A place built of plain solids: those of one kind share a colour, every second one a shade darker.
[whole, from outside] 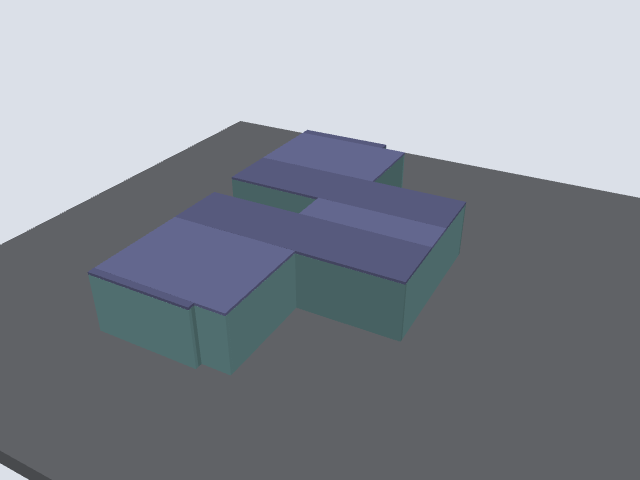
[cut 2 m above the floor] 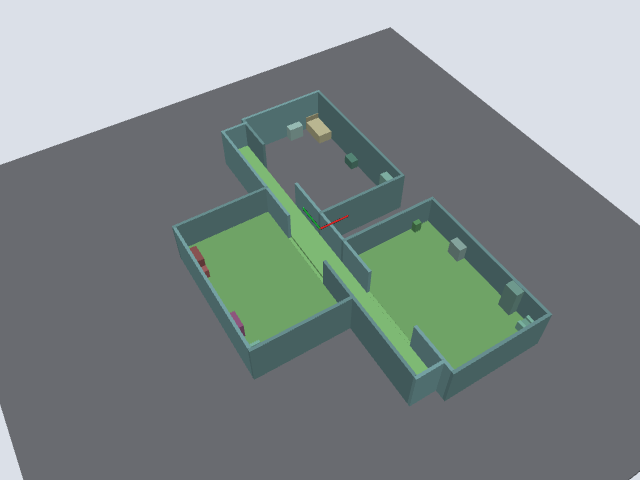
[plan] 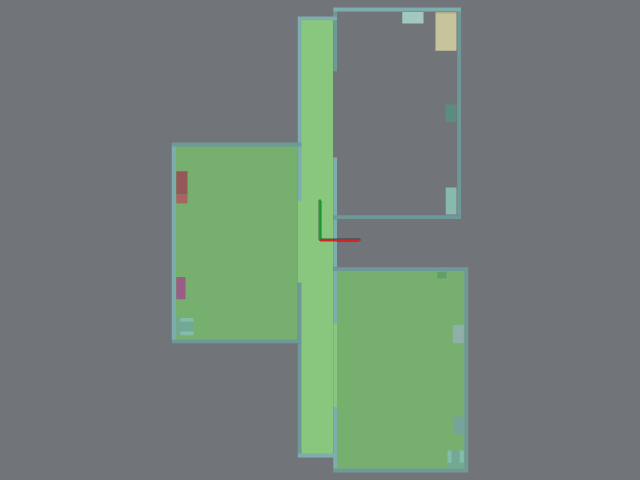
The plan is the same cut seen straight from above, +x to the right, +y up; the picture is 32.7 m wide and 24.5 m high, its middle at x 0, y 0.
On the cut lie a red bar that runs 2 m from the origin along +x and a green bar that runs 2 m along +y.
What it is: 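One storey of an old house, long lived in; a hall and three lower rooms beside it, each open to the hall along a stretch without wall, rail or kerb; a room's floor lies below the hall's by a bare drop, by one riser or not at all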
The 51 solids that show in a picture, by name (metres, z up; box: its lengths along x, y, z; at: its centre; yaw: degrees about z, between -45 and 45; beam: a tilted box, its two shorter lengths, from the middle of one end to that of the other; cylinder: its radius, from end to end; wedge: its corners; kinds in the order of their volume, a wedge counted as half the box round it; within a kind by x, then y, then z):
{
 "floor_1": {"box": [6.22, 9.85, 0.95], "at": [-4.25, -0.15, 0.43]},
 "floor_2": {"box": [0.2, 4.19, 0.95], "at": [-1.04, -0.09, 0.43]},
 "floor_3": {"box": [1.61, 22.12, 1.12], "at": [-0.14, 0.16, 0.51]},
 "floor_4": {"box": [0.2, 4.25, 1.12], "at": [0.77, -6.39, 0.51]},
 "floor_5": {"box": [6.49, 10.08, 1.12], "at": [4.12, -6.62, 0.51]},
 "wall_1": {"box": [0.2, 9.85, 3.7], "at": [-7.47, -0.15, 1.8]},
 "wall_2": {"box": [6.62, 0.2, 3.7], "at": [-4.25, -5.18, 1.8]},
 "wall_3": {"box": [6.62, 0.2, 3.7], "at": [-4.25, 4.88, 1.8]},
 "wall_4": {"box": [0.2, 5.63, 3.7], "at": [-1.04, -8.09, 1.8]},
 "wall_5": {"box": [0.2, 2.89, 3.7], "at": [-1.04, -3.63, 1.8]},
 "wall_6": {"box": [0.2, 2.77, 3.7], "at": [-1.04, 3.39, 1.8]},
 "wall_7": {"box": [0.2, 6.24, 3.7], "at": [-1.04, 8.1, 1.8]},
 "wall_8": {"box": [2.01, 0.2, 3.7], "at": [-0.14, -11.0, 1.8]},
 "wall_9": {"box": [2.01, 0.2, 3.7], "at": [-0.14, 11.31, 1.8]},
 "wall_10": {"box": [0.2, 0.56, 3.7], "at": [0.77, -11.38, 1.8]},
 "wall_11": {"box": [0.2, 2.39, 3.7], "at": [0.77, -9.71, 1.8]},
 "wall_12": {"box": [0.2, 2.67, 3.7], "at": [0.77, -2.92, 1.8]},
 "wall_13": {"box": [0.2, 2.45, 3.7], "at": [0.77, -0.16, 1.8]},
 "wall_14": {"box": [0.2, 2.95, 3.7], "at": [0.77, 2.74, 1.8]},
 "wall_15": {"box": [0.2, 2.6, 3.7], "at": [0.77, 9.91, 1.8]},
 "wall_16": {"box": [0.2, 0.25, 3.7], "at": [0.77, 11.54, 1.8]},
 "wall_17": {"box": [6.53, 0.2, 3.7], "at": [3.94, 1.17, 1.8]},
 "wall_18": {"box": [6.53, 0.2, 3.7], "at": [3.94, 11.76, 1.8]},
 "wall_19": {"box": [6.89, 0.2, 3.7], "at": [4.12, -11.76, 1.8]},
 "wall_20": {"box": [6.89, 0.2, 3.7], "at": [4.12, -1.49, 1.8]},
 "wall_21": {"box": [0.2, 10.4, 3.7], "at": [7.1, 6.47, 1.8]},
 "wall_22": {"box": [0.2, 10.08, 3.7], "at": [7.46, -6.62, 1.8]},
 "roof_1": {"box": [8.44, 2.45, 0.16], "at": [-3.35, -0.16, 3.73]},
 "roof_2": {"box": [14.77, 3.91, 0.16], "at": [-0.18, 3.02, 3.73]},
 "roof_3": {"box": [15.13, 3.89, 0.16], "at": [0.0, -3.33, 3.73]},
 "roof_4": {"box": [8.34, 6.44, 0.16], "at": [3.03, 8.2, 3.73]},
 "roof_5": {"box": [8.71, 5.83, 0.16], "at": [3.21, -8.19, 3.73]},
 "roof_6": {"box": [6.53, 0.45, 0.16], "at": [3.94, 11.64, 3.73]},
 "roof_7": {"box": [6.89, 0.76, 0.16], "at": [4.12, -11.48, 3.73]},
 "wardrobe_1": {"box": [0.56, 1.39, 2.3], "at": [6.7, 1.99, 1.1]},
 "wardrobe_2": {"box": [0.55, 0.93, 2.16], "at": [7.06, -9.47, 2.15]},
 "bed_1": {"box": [1.08, 1.91, 0.78], "at": [6.43, 10.61, 0.34]},
 "bed_2": {"box": [1.08, 0.07, 1.19], "at": [6.43, 11.6, 0.55]},
 "chest_drawers_1": {"box": [1.09, 0.58, 1.09], "at": [4.75, 11.34, 0.5]},
 "chest_drawers_2": {"box": [0.56, 0.94, 1.09], "at": [7.06, -4.8, 1.61]},
 "stove_1": {"box": [0.57, 0.46, 0.67], "at": [-7.05, 2.09, 1.24]},
 "stove_2": {"box": [0.57, 1.19, 1.3], "at": [-7.05, 2.91, 1.55]},
 "armchair_1": {"box": [0.22, 0.88, 1.01], "at": [-7.23, -4.42, 1.41]},
 "armchair_2": {"box": [0.66, 0.7, 0.46], "at": [-6.79, -4.51, 1.13]},
 "armchair_3": {"box": [0.2, 0.64, 0.67], "at": [6.61, -11.06, 1.4]},
 "armchair_4": {"box": [0.83, 0.26, 0.91], "at": [6.92, -11.5, 1.52]},
 "armchair_5": {"box": [0.63, 0.64, 0.5], "at": [7.02, -11.06, 1.31]},
 "armchair_6": {"box": [0.2, 0.64, 0.17], "at": [7.23, -11.06, 1.65]},
 "tv_unit_1": {"box": [0.47, 1.14, 1.13], "at": [-7.1, -2.46, 1.47]},
 "trunk_1": {"box": [0.57, 0.91, 0.72], "at": [6.69, 6.47, 0.31]},
 "side_table_1": {"box": [0.48, 0.36, 0.71], "at": [6.22, -1.79, 1.42]}
}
